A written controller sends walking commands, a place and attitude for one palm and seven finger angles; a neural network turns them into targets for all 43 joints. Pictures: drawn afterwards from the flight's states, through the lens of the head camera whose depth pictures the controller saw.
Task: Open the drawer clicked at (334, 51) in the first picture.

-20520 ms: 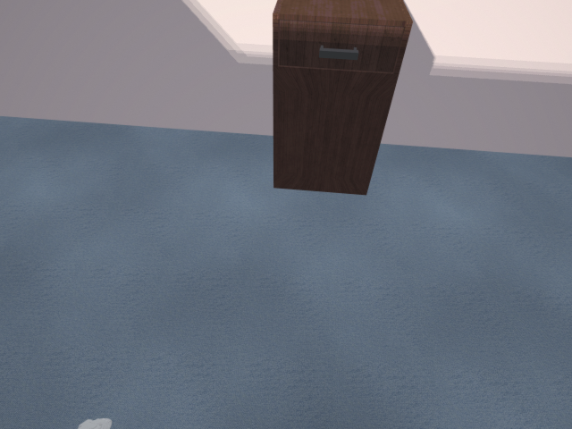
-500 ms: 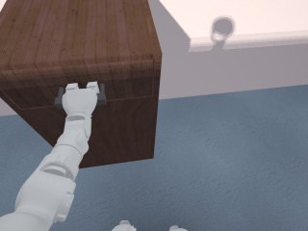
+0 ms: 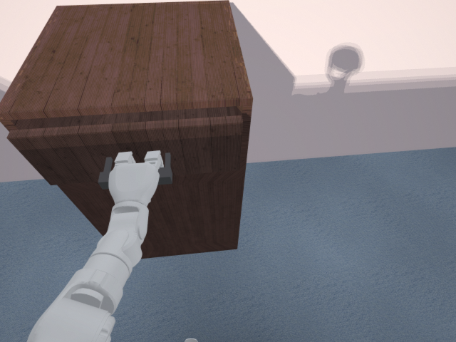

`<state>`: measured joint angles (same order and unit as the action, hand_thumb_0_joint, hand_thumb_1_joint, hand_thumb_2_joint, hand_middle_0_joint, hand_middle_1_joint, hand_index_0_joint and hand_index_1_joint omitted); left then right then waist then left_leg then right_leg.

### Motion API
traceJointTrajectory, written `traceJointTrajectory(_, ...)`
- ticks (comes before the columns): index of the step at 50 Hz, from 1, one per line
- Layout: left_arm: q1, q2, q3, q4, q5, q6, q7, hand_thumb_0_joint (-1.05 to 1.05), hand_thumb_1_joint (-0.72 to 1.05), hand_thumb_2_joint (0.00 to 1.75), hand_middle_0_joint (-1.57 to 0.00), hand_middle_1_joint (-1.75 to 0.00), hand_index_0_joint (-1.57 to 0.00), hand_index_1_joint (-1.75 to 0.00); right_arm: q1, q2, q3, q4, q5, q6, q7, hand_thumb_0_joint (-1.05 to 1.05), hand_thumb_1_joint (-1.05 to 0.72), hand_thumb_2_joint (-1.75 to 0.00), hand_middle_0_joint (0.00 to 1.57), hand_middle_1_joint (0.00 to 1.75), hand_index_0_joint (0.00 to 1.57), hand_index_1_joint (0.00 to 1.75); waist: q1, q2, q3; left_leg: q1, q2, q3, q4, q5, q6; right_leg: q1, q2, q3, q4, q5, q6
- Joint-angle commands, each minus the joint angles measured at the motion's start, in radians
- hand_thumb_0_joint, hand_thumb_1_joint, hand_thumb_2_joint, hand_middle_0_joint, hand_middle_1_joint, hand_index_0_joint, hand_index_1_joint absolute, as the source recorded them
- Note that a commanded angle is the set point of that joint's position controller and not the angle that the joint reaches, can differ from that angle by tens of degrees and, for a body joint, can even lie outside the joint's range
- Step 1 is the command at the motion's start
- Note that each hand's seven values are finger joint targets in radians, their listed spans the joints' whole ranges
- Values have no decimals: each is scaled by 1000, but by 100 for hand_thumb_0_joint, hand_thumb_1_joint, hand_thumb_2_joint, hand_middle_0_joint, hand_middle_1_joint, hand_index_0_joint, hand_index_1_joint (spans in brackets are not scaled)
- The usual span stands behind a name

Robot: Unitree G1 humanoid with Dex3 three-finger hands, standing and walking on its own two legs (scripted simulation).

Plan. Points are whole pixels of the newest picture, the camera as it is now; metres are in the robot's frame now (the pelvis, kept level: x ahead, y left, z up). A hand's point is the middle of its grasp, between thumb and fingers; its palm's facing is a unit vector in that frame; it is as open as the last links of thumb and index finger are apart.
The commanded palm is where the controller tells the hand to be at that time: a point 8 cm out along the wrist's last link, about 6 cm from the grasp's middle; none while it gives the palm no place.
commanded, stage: pull the drawer open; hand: left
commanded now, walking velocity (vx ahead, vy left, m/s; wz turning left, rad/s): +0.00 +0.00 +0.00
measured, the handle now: (137, 168) +0.45 +0.19 +0.01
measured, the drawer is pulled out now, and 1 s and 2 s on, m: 0.04 0.20 0.30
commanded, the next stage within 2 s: open the thumb to release the handle in 1.92 s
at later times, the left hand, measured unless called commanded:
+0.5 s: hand (142, 210) +0.37 +0.17 -0.01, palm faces +0.00 -0.07 -1.00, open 5.6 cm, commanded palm +0.32 +0.17 +0.05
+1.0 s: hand (137, 274) +0.25 +0.16 -0.01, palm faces +0.01 -0.11 -0.99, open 5.8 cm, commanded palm +0.21 +0.16 +0.05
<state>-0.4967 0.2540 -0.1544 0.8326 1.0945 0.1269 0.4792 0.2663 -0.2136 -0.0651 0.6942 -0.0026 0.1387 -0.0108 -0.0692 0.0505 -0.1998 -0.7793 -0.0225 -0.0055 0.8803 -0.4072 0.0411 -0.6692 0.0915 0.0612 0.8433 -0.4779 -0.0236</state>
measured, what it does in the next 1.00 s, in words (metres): stands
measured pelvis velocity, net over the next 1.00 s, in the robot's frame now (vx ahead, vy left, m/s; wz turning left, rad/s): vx -0.01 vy -0.02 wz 0.01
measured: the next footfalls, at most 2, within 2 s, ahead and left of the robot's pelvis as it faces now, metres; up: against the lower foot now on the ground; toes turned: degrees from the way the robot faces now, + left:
none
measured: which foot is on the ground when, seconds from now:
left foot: down 0.00-1.00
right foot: down 0.00-1.00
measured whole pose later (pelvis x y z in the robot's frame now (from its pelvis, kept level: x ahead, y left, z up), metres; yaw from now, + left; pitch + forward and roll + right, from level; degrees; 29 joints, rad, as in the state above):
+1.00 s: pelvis -0.01 -0.02 +0.00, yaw +1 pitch +10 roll +0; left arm 0.12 0.23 -0.28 0.25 1.10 0.15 0.46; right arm 0.09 -0.21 -0.03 0.58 -0.01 0.12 0.02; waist 0.03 0.06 -0.17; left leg -0.62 -0.03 -0.01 0.85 -0.40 0.02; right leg -0.53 0.08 0.06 0.86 -0.49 -0.05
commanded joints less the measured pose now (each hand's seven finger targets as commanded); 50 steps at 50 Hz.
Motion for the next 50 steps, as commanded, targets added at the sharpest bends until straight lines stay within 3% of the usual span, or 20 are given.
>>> traceJointTrajectory(1, -463, 185, 72, -158, 5, 15, 49, 0, 90, 90, -40, -135, -40, -135, 49, -138, -52, -76, -3, -18, -15, 0, -90, -90, 20, 30, 20, 30, -10, 24, -356, 406, 13, -4, -41, 489, -5, 12, -8, -59, -75, 476, -24)
traceJointTrajectory(10, -512, 181, 63, -107, 0, -33, 34, 0, 90, 90, -40, -135, -40, -135, 38, -132, -43, -85, -1, -28, -18, 0, -90, -90, 20, 30, 20, 30, -12, -18, -361, 343, 5, 0, -28, 414, 0, 9, -15, -46, -70, 455, -17)
traceJointTrajectory(15, -281, 164, 78, -181, -19, -40, 25, 0, 90, 90, -40, -135, -40, -135, 20, -129, -45, -120, 1, -27, -4, 0, -90, -90, 20, 30, 20, 30, 40, -24, -416, 357, 0, 14, -32, 468, 0, 99, -10, -41, -69, 540, -21)
traceJointTrajectory(16, -233, 128, 51, -201, -30, -36, 22, 0, 90, 90, -40, -135, -40, -135, 18, -130, -47, -129, 2, -29, -1, 0, -90, -90, 20, 30, 20, 30, 35, -36, -381, 343, -2, 17, -37, 456, 3, 110, -10, -41, -79, 550, -21)
traceJointTrajectory(20, -113, 122, 45, -306, -37, -17, 26, 0, 90, 90, -40, -135, -40, -135, -16, -131, -45, -141, 9, -30, 7, 0, -90, -90, 20, 30, 20, 30, 44, -53, -355, 348, 1, 18, -61, 447, 4, 131, -9, -36, -97, 553, -19)
traceJointTrajectory(21, -89, 120, 42, -311, -41, -7, 26, 0, 90, 90, -40, -135, -40, -135, -16, -135, -47, -141, 9, -31, 5, 0, -90, -90, 20, 30, 20, 30, 35, -64, -308, 334, -1, 19, -67, 419, 5, 134, -10, -35, -106, 543, -20)
traceJointTrajectory(24, 4, 162, 72, -391, -43, 10, 29, 0, 90, 90, -40, -135, -40, -135, -43, -139, -43, -149, 9, -34, 3, 0, -90, -90, 20, 30, 20, 30, 59, -41, -309, 342, -5, 20, -85, 425, 3, 172, -12, -23, -113, 558, -24)
traceJointTrajectory(25, 10, 126, 36, -427, -42, 14, 29, 0, 90, 90, -40, -135, -40, -135, -54, -130, -40, -153, 12, -35, 7, 0, -90, -90, 20, 30, 20, 30, 55, -31, -313, 360, -5, 23, -90, 425, 3, 165, -14, -28, -113, 553, -20)
traceJointTrajectory(28, 108, 125, 42, -466, -45, 32, 28, 0, 90, 90, -40, -135, -40, -135, -72, -132, -40, -161, 11, -39, 7, 0, -90, -90, 20, 30, 20, 30, 60, -50, -262, 361, -5, 21, -100, 415, 3, 167, -12, -29, -122, 540, -22)
traceJointTrajectory(30, 155, 147, 56, -537, -38, 32, 28, 0, 90, 90, -40, -135, -40, -135, -98, -129, -36, -172, 9, -39, 9, 0, -90, -90, 20, 30, 20, 30, 77, -40, -300, 386, -4, 20, -102, 454, -1, 190, -15, -22, -113, 575, -23)
traceJointTrajectory(31, 216, 98, 20, -542, -40, 39, 26, 0, 90, 90, -40, -135, -40, -135, -103, -126, -38, -180, 9, -42, 12, 0, -90, -90, 20, 30, 20, 30, 72, -35, -264, 389, -5, 18, -102, 458, -1, 180, -13, -27, -115, 572, -24)
traceJointTrajectory(34, 298, 105, 24, -606, -42, 43, 24, 0, 90, 90, -40, -135, -40, -135, -137, -128, -34, -195, 8, -46, 19, 0, -90, -90, 20, 30, 20, 30, 79, -58, -244, 398, -3, 13, -104, 462, -1, 185, -15, -25, -119, 572, -26)
traceJointTrajectory(37, 350, 67, -21, -667, -28, 43, 22, 0, 90, 90, -40, -135, -40, -135, -172, -118, -24, -213, 8, -49, 28, 0, -90, -90, 20, 30, 20, 30, 82, -53, -212, 407, -2, 7, -105, 446, -3, 155, -17, -36, -115, 531, -23)
traceJointTrajectory(39, 395, 115, 28, -705, -27, 40, 27, 0, 90, 90, -40, -135, -40, -135, -187, -121, -23, -221, 4, -50, 26, 0, -90, -90, 20, 30, 20, 30, 98, -38, -220, 414, -5, 8, -104, 455, -5, 177, -16, -22, -111, 537, -30)
traceJointTrajectory(40, 407, 96, 0, -722, -14, 38, 27, 0, 90, 90, -40, -135, -40, -135, -207, -112, -15, -227, 4, -50, 29, 0, -90, -90, 20, 30, 20, 30, 100, -32, -222, 416, -8, 9, -101, 437, -6, 165, -18, -24, -105, 530, -27)
traceJointTrajectory(41, 426, 73, -19, -717, -11, 39, 28, 0, 90, 90, -40, -135, -40, -135, -205, -109, -17, -230, 4, -50, 29, 0, -90, -90, 20, 30, 20, 30, 89, -46, -179, 411, -7, 3, -100, 421, -6, 145, -15, -27, -108, 503, -28)
traceJointTrajectory(45, 444, 71, -33, -771, 5, 36, 30, 0, 90, 90, -40, -135, -40, -135, -247, -103, -4, -242, -1, -50, 33, 0, -90, -90, 20, 30, 20, 30, 103, -39, -169, 422, -6, -8, -101, 389, -9, 117, -15, -31, -103, 439, -32)
traceJointTrajectory(46, 448, 43, -63, -775, 3, 37, 27, 0, 90, 90, -40, -135, -40, -135, -245, -101, -7, -246, -1, -51, 32, 0, -90, -90, 20, 30, 20, 30, 89, -40, -137, 418, -8, -7, -99, 370, -6, 108, -16, -31, -110, 428, -32)
traceJointTrajectory(49, 504, 93, -15, -807, -4, 29, 23, 0, 90, 90, -40, -135, -40, -135, -262, -100, 2, -254, -3, -52, 28, 0, -90, -90, 20, 30, 20, 30, 109, -47, -160, 413, -16, -10, -99, 355, -9, 138, -15, -12, -109, 435, -37)
traceJointTrajectory(50, 507, 70, -41, -826, 1, 25, 21, 0, 90, 90, -40, -135, -40, -135, -278, -91, 8, -259, -4, -53, 31, 0, -90, -90, 20, 30, 20, 30, 112, -59, -167, 414, -16, -5, -95, 346, -7, 132, -20, -13, -106, 434, -31)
